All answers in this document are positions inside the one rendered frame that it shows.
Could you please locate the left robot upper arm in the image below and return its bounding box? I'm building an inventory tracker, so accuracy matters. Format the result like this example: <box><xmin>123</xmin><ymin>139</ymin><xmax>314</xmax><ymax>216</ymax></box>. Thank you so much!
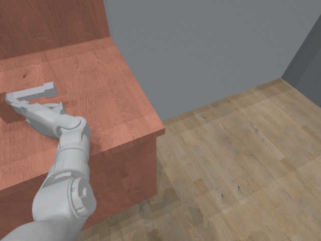
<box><xmin>0</xmin><ymin>177</ymin><xmax>97</xmax><ymax>241</ymax></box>

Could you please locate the counter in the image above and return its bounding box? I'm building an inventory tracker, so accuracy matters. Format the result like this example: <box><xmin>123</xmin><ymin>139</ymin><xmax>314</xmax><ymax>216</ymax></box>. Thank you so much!
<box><xmin>0</xmin><ymin>0</ymin><xmax>165</xmax><ymax>240</ymax></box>

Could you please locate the tap lever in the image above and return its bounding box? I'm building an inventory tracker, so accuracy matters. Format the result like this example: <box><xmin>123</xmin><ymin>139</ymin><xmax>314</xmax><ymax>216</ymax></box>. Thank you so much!
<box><xmin>5</xmin><ymin>82</ymin><xmax>58</xmax><ymax>105</ymax></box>

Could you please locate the robot left forearm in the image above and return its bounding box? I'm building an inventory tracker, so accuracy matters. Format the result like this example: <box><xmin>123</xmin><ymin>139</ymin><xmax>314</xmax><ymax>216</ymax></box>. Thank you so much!
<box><xmin>32</xmin><ymin>114</ymin><xmax>91</xmax><ymax>221</ymax></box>

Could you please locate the left robot hand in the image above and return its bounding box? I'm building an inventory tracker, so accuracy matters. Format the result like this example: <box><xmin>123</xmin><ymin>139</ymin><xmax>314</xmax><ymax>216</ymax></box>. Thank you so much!
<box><xmin>7</xmin><ymin>98</ymin><xmax>67</xmax><ymax>138</ymax></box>

